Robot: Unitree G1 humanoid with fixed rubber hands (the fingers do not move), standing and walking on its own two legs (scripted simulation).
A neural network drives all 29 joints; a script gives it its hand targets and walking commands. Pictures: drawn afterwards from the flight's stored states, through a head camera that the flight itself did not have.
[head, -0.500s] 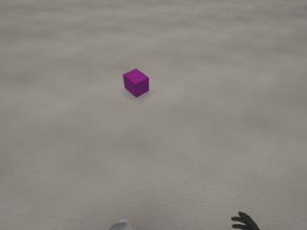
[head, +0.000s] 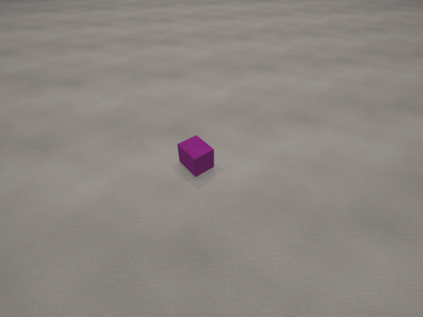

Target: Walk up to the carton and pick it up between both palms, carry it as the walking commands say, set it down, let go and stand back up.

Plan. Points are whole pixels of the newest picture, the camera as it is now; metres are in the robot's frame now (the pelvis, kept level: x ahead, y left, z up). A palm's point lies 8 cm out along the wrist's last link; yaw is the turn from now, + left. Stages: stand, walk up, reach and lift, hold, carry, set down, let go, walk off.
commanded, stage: walk up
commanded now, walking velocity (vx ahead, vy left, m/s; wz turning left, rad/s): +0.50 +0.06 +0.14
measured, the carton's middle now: (196, 155) +1.33 +0.10 -0.70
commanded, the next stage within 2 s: none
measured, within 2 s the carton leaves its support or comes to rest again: neither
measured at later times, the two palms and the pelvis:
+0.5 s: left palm (103, 256) +0.33 +0.27 -0.13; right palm out of the picture +0.20 -0.20 -0.16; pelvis +0.25 +0.02 -0.01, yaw +0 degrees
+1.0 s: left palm (115, 245) +0.39 +0.27 -0.18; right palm (269, 177) +0.60 -0.19 -0.13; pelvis +0.47 +0.04 -0.02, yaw +1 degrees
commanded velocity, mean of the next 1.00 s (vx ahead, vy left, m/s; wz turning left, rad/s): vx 0.50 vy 0.04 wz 0.00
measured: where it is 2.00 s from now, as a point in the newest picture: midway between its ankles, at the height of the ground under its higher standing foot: (200, 221)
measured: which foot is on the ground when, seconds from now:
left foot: up 0.00-0.10, down 0.12-0.58, up 0.60-0.94, down 0.96-1.00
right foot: down 0.00-0.14, up 0.16-0.54, down 0.56-0.98, up 1.00-1.00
